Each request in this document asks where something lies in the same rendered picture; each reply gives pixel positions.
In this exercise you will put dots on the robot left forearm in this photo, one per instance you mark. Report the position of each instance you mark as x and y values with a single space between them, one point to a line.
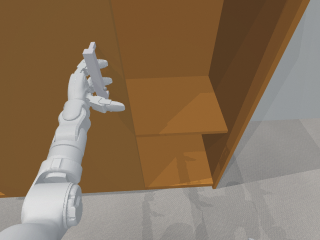
63 163

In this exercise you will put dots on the robot left upper arm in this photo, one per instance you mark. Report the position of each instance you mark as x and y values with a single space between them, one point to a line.
50 210

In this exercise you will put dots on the wardrobe door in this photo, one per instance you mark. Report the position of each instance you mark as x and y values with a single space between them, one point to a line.
41 44

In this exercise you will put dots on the handle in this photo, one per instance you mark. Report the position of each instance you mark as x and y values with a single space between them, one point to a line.
91 61

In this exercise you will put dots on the left robot hand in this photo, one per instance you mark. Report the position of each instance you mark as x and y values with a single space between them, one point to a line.
79 88

